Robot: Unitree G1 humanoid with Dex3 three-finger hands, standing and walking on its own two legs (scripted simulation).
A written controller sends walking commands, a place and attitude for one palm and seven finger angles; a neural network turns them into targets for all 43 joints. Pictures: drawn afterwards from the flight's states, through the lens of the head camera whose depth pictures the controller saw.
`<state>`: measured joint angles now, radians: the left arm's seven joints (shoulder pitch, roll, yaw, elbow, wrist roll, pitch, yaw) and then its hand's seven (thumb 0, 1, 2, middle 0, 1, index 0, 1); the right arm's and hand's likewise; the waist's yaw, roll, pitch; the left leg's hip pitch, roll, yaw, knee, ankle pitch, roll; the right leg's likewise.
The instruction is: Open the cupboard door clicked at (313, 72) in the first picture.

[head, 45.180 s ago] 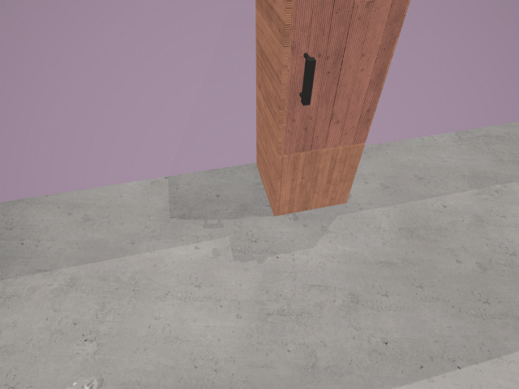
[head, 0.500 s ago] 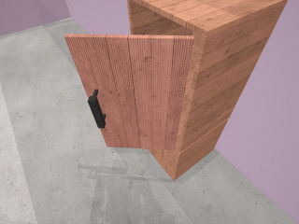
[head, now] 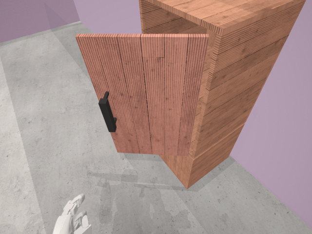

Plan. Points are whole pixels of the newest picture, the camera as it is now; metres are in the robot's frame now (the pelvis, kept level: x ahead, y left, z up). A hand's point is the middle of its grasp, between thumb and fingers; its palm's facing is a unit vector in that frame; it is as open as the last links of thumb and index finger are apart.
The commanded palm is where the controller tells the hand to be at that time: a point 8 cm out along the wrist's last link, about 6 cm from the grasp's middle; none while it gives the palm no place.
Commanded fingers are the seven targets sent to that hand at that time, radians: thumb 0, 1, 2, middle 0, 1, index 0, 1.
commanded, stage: raise the hand with hooked fingers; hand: left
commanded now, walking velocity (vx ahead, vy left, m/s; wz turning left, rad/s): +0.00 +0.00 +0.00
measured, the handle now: (109, 112) +0.51 +0.20 -0.01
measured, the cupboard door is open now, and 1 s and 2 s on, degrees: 50 50 50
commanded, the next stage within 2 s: move the hooked fingers beside the handle in 1.96 s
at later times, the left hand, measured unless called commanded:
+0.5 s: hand (77, 218) +0.17 +0.21 -0.04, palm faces -0.03 -1.00 -0.05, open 9.9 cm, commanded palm +0.15 +0.27 -0.04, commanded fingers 0.00 0.13 0.57 -0.25 -0.80 -0.25 -0.80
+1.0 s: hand (63, 195) +0.22 +0.26 -0.02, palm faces -0.02 -1.00 -0.06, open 12.9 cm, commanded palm +0.20 +0.32 -0.01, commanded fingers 0.00 -0.45 0.32 -0.30 -1.17 -0.30 -1.17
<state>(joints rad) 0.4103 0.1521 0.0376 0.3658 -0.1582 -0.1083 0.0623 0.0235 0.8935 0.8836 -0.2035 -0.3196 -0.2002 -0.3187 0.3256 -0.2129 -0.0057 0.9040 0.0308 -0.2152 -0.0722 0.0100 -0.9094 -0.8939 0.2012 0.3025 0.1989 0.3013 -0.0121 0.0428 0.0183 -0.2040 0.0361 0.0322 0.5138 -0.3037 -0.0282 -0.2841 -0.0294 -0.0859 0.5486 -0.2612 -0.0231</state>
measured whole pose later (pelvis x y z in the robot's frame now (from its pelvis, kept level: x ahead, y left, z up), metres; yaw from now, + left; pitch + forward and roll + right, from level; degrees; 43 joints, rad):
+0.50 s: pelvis -0.04 +0.02 -0.10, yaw +1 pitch +13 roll -3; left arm 0.35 0.25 0.16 -0.02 -0.26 -0.41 -0.34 0.02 0.35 0.66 -0.24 -0.65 -0.24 -0.65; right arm 0.17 -0.20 0.04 0.51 0.02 -0.23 -0.04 0.01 -0.91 -0.89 0.20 0.30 0.20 0.30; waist 0.04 0.01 -0.10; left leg -0.90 0.04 -0.04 1.25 -0.58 -0.01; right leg -0.92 -0.06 -0.12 1.17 -0.48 -0.01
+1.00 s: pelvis -0.03 +0.03 -0.07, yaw +0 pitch +13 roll -2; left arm 0.24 0.32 0.29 0.11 -0.31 -0.33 -0.37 0.00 -0.23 0.41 -0.28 -1.03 -0.28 -1.03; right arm 0.26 -0.28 0.00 0.53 0.03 -0.25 -0.06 0.01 -0.91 -0.89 0.20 0.30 0.20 0.30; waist -0.01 0.01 -0.10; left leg -0.79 0.03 0.00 1.10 -0.53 0.02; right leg -0.82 -0.06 -0.09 1.02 -0.42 0.01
